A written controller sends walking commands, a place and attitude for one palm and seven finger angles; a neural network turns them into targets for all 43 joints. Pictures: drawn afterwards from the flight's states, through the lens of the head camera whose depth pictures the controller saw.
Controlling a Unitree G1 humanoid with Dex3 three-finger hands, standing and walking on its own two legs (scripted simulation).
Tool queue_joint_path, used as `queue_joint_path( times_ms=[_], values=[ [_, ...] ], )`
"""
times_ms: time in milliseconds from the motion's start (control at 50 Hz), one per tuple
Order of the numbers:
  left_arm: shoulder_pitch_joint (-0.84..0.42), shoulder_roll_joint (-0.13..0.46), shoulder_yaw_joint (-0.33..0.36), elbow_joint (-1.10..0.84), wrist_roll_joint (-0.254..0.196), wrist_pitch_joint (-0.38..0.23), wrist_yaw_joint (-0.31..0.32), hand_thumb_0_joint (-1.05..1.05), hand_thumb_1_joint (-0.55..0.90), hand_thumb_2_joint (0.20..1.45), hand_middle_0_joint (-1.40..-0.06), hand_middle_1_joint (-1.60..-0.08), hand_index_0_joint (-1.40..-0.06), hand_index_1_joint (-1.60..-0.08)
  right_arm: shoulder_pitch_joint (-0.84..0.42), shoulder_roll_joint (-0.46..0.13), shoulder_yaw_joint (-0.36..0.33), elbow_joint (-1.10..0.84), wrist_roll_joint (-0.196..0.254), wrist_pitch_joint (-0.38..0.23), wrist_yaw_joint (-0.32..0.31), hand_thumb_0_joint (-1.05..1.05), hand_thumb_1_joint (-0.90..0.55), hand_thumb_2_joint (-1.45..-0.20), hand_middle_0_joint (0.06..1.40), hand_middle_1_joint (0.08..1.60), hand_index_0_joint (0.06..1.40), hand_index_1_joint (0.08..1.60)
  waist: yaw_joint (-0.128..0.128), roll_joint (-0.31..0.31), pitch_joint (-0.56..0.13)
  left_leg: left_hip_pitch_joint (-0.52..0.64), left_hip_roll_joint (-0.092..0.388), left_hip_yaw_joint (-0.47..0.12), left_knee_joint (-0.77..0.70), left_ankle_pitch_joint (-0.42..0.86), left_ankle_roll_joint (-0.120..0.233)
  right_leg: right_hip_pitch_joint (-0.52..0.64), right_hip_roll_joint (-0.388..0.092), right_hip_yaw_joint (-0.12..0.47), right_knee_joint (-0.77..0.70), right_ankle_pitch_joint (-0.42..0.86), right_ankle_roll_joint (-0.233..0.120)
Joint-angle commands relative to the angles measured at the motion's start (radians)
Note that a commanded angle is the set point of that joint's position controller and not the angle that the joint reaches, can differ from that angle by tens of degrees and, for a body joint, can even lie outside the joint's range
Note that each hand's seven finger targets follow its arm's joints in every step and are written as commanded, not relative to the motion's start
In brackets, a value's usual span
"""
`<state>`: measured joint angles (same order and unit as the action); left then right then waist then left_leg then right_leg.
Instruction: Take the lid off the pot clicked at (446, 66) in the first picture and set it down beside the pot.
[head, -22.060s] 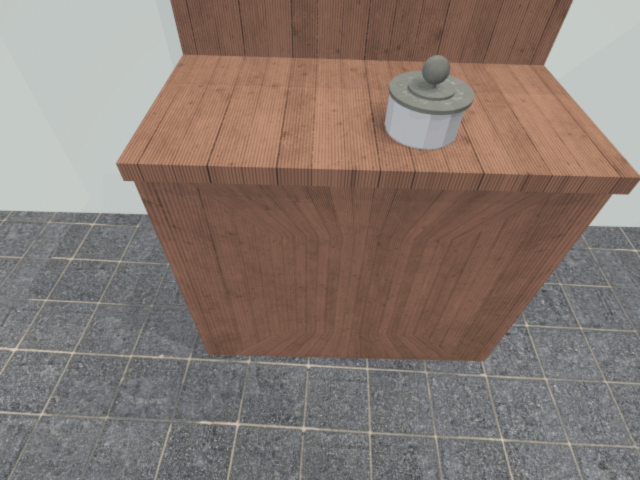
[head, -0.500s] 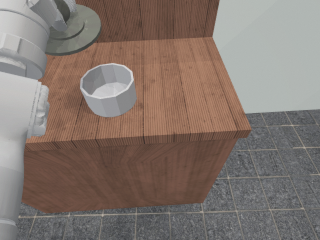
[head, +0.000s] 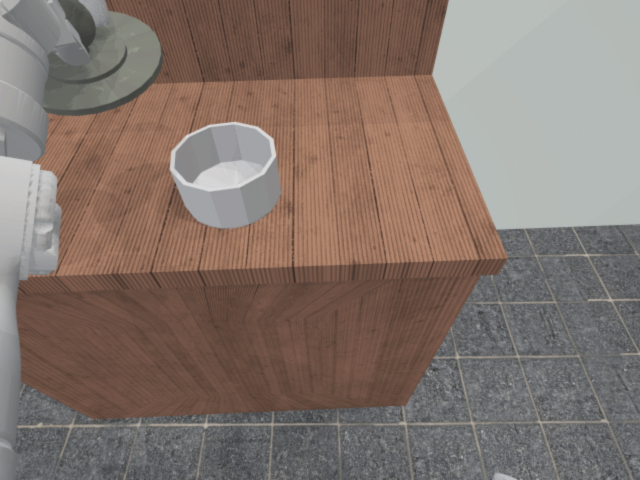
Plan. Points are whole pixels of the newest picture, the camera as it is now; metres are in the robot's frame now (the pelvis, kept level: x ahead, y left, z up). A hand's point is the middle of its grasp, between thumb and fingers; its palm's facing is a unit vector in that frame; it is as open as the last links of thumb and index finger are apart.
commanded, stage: move the lid sideways beside the pot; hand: left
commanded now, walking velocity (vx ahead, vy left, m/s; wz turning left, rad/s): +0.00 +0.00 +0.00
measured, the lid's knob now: (67, 23) +0.51 +0.22 +0.30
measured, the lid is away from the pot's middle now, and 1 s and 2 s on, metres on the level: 0.12 0.23 0.23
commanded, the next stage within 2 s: lower the lid onto the table in 1.12 s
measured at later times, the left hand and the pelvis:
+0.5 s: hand out of the picture +0.49 +0.28 +0.32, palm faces -0.16 -0.13 -0.98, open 7.6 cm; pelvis +0.01 +0.00 +0.00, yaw +0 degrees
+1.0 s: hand out of the picture +0.49 +0.33 +0.31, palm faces -0.17 -0.17 -0.97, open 7.6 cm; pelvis +0.02 +0.00 +0.00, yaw +0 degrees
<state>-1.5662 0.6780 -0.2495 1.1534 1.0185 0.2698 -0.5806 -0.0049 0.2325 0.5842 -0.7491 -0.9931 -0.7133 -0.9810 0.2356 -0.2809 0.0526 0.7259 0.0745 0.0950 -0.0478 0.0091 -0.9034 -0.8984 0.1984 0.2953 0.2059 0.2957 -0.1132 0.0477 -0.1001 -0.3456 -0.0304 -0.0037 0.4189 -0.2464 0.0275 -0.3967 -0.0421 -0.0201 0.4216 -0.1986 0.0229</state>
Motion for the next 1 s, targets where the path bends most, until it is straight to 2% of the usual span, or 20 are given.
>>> queue_joint_path(
  times_ms=[0,20,40,160,220,260,280,320,340,420,560,620,680,720,760,820,840,880,940,980],
  values=[
    [-0.641,0.275,0.056,-0.211,0.033,-0.009,0.066,0.000,0.691,0.783,-0.924,-1.092,-0.900,-1.088,0.005,-0.147,-0.043,-0.086,0.006,-0.010,-0.025,0.000,-0.900,-0.900,0.200,0.300,0.200,0.300,-0.007,-0.035,-0.410,0.177,-0.020,-0.009,0.004,0.382,0.026,0.174,0.048,-0.013,-0.013,0.254,-0.048],
    [-0.670,0.242,0.027,-0.265,0.015,-0.018,0.069,0.000,0.691,0.783,-0.924,-1.092,-0.900,-1.088,-0.004,-0.150,-0.044,-0.094,0.009,-0.013,-0.023,0.000,-0.900,-0.900,0.200,0.300,0.200,0.300,-0.009,0.037,-0.434,0.224,-0.017,-0.013,0.018,0.462,0.018,0.165,0.046,-0.015,-0.009,0.283,-0.053],
    [-0.677,0.286,0.062,-0.271,0.034,-0.023,0.073,0.000,0.691,0.783,-0.924,-1.092,-0.900,-1.088,0.013,-0.143,-0.046,-0.089,0.005,-0.019,-0.024,0.000,-0.900,-0.900,0.200,0.300,0.200,0.300,-0.003,0.024,-0.487,0.250,-0.016,-0.022,0.029,0.485,0.018,0.172,0.052,-0.008,-0.004,0.279,-0.047],
    [-0.610,0.322,0.069,-0.187,0.043,-0.029,0.065,0.000,0.691,0.783,-0.924,-1.092,-0.900,-1.088,0.025,-0.153,-0.044,-0.079,0.009,-0.005,-0.030,0.000,-0.900,-0.900,0.200,0.300,0.200,0.300,-0.008,-0.005,-0.408,0.187,-0.013,-0.011,0.018,0.437,0.026,0.168,0.051,-0.015,-0.017,0.267,-0.046],
    [-0.661,0.306,0.052,-0.295,0.024,-0.047,0.067,0.000,0.691,0.783,-0.924,-1.092,-0.900,-1.088,0.023,-0.151,-0.050,-0.091,0.011,-0.018,-0.026,0.000,-0.900,-0.900,0.200,0.300,0.200,0.300,-0.003,0.101,-0.483,0.290,-0.009,-0.023,0.046,0.584,0.012,0.154,0.053,-0.019,-0.011,0.304,-0.050],
    [-0.642,0.376,0.109,-0.264,0.052,-0.052,0.068,0.000,0.691,0.783,-0.924,-1.092,-0.900,-1.088,0.043,-0.153,-0.052,-0.079,0.004,-0.016,-0.026,0.000,-0.900,-0.900,0.200,0.300,0.200,0.300,0.001,0.077,-0.488,0.282,-0.005,-0.029,0.052,0.592,0.015,0.153,0.059,-0.017,-0.009,0.298,-0.046],
    [-0.633,0.324,0.067,-0.240,0.046,-0.048,0.061,0.000,0.691,0.783,-0.924,-1.092,-0.900,-1.088,0.042,-0.149,-0.052,-0.083,0.008,-0.016,-0.024,0.000,-0.900,-0.900,0.200,0.300,0.200,0.300,-0.005,0.080,-0.455,0.271,-0.008,-0.026,0.048,0.571,0.016,0.135,0.059,-0.020,-0.014,0.280,-0.045],
    [-0.597,0.319,0.065,-0.252,0.027,-0.045,0.056,0.000,0.691,0.783,-0.924,-1.092,-0.900,-1.088,0.044,-0.159,-0.055,-0.079,0.011,-0.010,-0.022,0.000,-0.900,-0.900,0.200,0.300,0.200,0.300,-0.003,0.094,-0.447,0.292,-0.003,-0.025,0.055,0.635,0.008,0.136,0.058,-0.026,-0.015,0.309,-0.049],
    [-0.623,0.376,0.110,-0.283,0.045,-0.049,0.061,0.000,0.691,0.783,-0.924,-1.092,-0.900,-1.088,0.051,-0.157,-0.056,-0.077,0.006,-0.009,-0.019,0.000,-0.900,-0.900,0.200,0.300,0.200,0.300,0.003,0.098,-0.489,0.302,-0.001,-0.030,0.060,0.644,0.007,0.139,0.061,-0.019,-0.009,0.308,-0.044],
    [-0.576,0.320,0.054,-0.225,0.031,-0.041,0.052,0.000,0.691,0.783,-0.924,-1.092,-0.900,-1.088,0.044,-0.163,-0.053,-0.075,0.013,0.003,-0.022,0.000,-0.900,-0.900,0.200,0.300,0.200,0.300,-0.009,0.093,-0.411,0.269,-0.001,-0.020,0.052,0.594,0.010,0.119,0.059,-0.029,-0.023,0.286,-0.049],
    [-0.609,0.421,0.107,-0.239,0.056,-0.057,0.055,0.000,0.691,0.783,-0.924,-1.092,-0.900,-1.088,0.053,-0.162,-0.046,-0.068,0.012,0.006,-0.031,0.000,-0.900,-0.900,0.200,0.300,0.200,0.300,-0.005,0.061,-0.453,0.246,0.001,-0.018,0.050,0.568,0.021,0.162,0.057,-0.024,-0.019,0.298,-0.041],
    [-0.596,0.399,0.080,-0.242,0.042,-0.064,0.052,0.000,0.691,0.783,-0.924,-1.092,-0.900,-1.088,0.054,-0.163,-0.046,-0.073,0.017,0.002,-0.033,0.000,-0.900,-0.900,0.200,0.300,0.200,0.300,-0.007,0.120,-0.464,0.294,0.005,-0.020,0.069,0.661,0.009,0.142,0.057,-0.030,-0.019,0.320,-0.044],
    [-0.574,0.427,0.101,-0.185,0.059,-0.060,0.049,0.000,0.691,0.783,-0.924,-1.092,-0.900,-1.088,0.061,-0.160,-0.044,-0.067,0.014,0.008,-0.036,0.000,-0.900,-0.900,0.200,0.300,0.200,0.300,-0.008,0.070,-0.426,0.246,0.006,-0.015,0.062,0.596,0.022,0.145,0.058,-0.026,-0.022,0.299,-0.037],
    [-0.589,0.415,0.083,-0.233,0.043,-0.067,0.047,0.000,0.691,0.783,-0.924,-1.092,-0.900,-1.088,0.053,-0.166,-0.044,-0.071,0.019,0.012,-0.035,0.000,-0.900,-0.900,0.200,0.300,0.200,0.300,-0.005,0.131,-0.449,0.281,0.009,-0.014,0.068,0.668,0.010,0.143,0.056,-0.030,-0.020,0.328,-0.042],
    [-0.599,0.463,0.119,-0.227,0.064,-0.070,0.051,0.000,0.691,0.783,-0.924,-1.092,-0.900,-1.088,0.060,-0.164,-0.043,-0.065,0.015,0.012,-0.035,0.000,-0.900,-0.900,0.200,0.300,0.200,0.300,-0.003,0.122,-0.468,0.282,0.013,-0.020,0.075,0.669,0.013,0.142,0.060,-0.028,-0.014,0.320,-0.038],
    [-0.559,0.409,0.075,-0.184,0.048,-0.064,0.044,0.000,0.691,0.783,-0.924,-1.092,-0.900,-1.088,0.068,-0.167,-0.043,-0.060,0.021,0.011,-0.036,0.000,-0.900,-0.900,0.200,0.300,0.200,0.300,-0.010,0.129,-0.420,0.292,0.014,-0.021,0.075,0.686,0.006,0.117,0.062,-0.036,-0.027,0.308,-0.041],
    [-0.596,0.493,0.138,-0.243,0.063,-0.070,0.049,0.000,0.691,0.783,-0.924,-1.092,-0.900,-1.088,0.069,-0.169,-0.043,-0.061,0.016,0.013,-0.035,0.000,-0.900,-0.900,0.200,0.300,0.200,0.300,-0.001,0.122,-0.479,0.295,0.017,-0.024,0.076,0.687,0.008,0.147,0.061,-0.026,-0.017,0.322,-0.034],
    [-0.597,0.451,0.097,-0.211,0.065,-0.069,0.045,0.000,0.691,0.783,-0.924,-1.092,-0.900,-1.088,0.069,-0.163,-0.042,-0.065,0.018,0.014,-0.039,0.000,-0.900,-0.900,0.200,0.300,0.200,0.300,-0.009,0.104,-0.461,0.276,0.014,-0.018,0.075,0.661,0.018,0.146,0.059,-0.031,-0.018,0.319,-0.032],
    [-0.599,0.526,0.154,-0.254,0.067,-0.076,0.048,0.000,0.691,0.783,-0.924,-1.092,-0.900,-1.088,0.071,-0.169,-0.043,-0.064,0.015,0.016,-0.036,0.000,-0.900,-0.900,0.200,0.300,0.200,0.300,0.006,0.143,-0.495,0.301,0.019,-0.021,0.090,0.742,0.011,0.159,0.059,-0.024,-0.008,0.356,-0.033],
    [-0.594,0.505,0.135,-0.245,0.071,-0.075,0.047,0.000,0.691,0.783,-0.924,-1.092,-0.900,-1.088,0.075,-0.164,-0.044,-0.068,0.015,0.018,-0.036,0.000,-0.900,-0.900,0.200,0.300,0.200,0.300,0.002,0.144,-0.493,0.310,0.021,-0.023,0.095,0.765,0.011,0.148,0.059,-0.030,-0.008,0.352,-0.032]
  ],
)
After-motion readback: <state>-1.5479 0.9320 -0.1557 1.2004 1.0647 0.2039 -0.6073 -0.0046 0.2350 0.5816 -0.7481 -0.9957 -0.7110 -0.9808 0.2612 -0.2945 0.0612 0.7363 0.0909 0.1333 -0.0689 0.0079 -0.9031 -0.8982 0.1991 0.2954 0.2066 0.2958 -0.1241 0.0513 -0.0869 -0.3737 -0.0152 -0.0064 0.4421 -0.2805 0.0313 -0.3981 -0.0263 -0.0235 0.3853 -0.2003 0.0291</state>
